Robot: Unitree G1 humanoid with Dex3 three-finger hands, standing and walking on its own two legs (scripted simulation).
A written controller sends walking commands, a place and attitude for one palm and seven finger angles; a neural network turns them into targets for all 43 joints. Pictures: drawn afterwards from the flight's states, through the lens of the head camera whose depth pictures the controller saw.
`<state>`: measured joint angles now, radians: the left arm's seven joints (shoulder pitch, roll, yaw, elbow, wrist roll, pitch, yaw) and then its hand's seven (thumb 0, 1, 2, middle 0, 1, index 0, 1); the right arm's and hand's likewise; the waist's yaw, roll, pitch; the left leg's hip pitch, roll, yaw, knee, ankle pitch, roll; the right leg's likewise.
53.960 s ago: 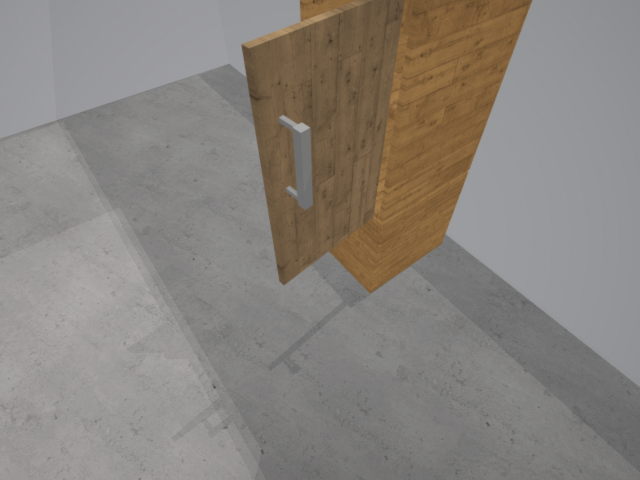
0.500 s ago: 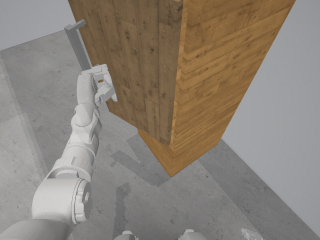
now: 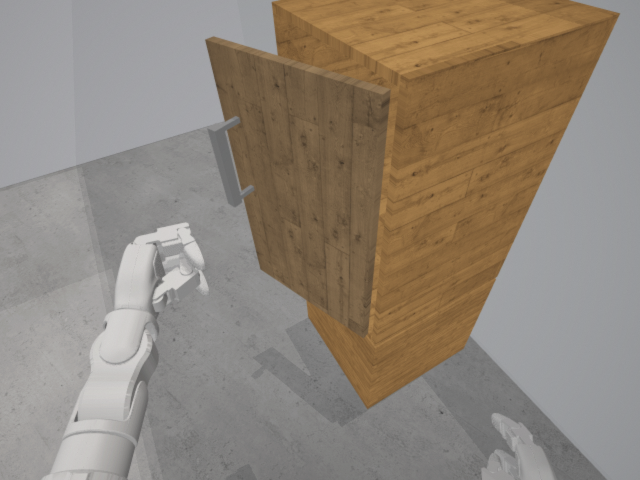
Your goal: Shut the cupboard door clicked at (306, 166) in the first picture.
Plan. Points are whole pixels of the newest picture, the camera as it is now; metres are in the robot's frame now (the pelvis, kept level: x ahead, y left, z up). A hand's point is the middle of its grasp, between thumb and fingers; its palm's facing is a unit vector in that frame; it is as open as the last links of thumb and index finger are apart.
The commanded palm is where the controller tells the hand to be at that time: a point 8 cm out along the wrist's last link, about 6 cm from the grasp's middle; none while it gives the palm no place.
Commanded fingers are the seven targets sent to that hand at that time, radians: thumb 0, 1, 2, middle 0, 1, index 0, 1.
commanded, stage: draw the hand back to the body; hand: left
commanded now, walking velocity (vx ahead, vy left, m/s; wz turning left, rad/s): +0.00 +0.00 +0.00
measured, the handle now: (234, 163) +0.66 +0.20 +0.05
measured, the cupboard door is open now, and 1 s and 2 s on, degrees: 21 21 21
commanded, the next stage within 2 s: step back with the hand held close in 0.96 s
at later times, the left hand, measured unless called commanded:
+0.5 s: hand (55, 331) +0.22 +0.27 +0.16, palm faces +0.42 -0.83 -0.37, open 5.4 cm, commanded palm +0.17 +0.31 +0.18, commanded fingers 0.00 0.90 0.90 -0.28 -0.39 -0.28 -0.39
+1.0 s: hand (31, 345) +0.20 +0.27 +0.17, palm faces +0.47 -0.79 -0.39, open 7.4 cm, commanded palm +0.15 +0.30 +0.19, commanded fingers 0.00 0.90 0.90 -0.20 -0.30 -0.20 -0.30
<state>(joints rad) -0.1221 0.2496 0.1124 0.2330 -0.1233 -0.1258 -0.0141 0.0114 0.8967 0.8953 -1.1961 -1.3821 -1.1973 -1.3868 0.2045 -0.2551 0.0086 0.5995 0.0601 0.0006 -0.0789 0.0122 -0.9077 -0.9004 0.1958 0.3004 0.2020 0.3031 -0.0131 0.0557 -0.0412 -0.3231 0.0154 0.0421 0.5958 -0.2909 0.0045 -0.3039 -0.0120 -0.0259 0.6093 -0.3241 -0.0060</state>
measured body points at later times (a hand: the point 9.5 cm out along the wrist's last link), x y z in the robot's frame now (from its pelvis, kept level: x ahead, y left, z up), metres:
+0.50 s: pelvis +0.02 +0.01 +0.02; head +0.00 -0.02 +0.46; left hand +0.20 +0.31 +0.18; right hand +0.21 -0.19 -0.08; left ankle +0.01 +0.12 -0.73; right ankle +0.00 -0.11 -0.73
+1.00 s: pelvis +0.02 +0.00 +0.01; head -0.01 -0.03 +0.46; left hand +0.17 +0.31 +0.19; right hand +0.21 -0.21 -0.07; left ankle +0.01 +0.12 -0.73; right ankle +0.00 -0.11 -0.73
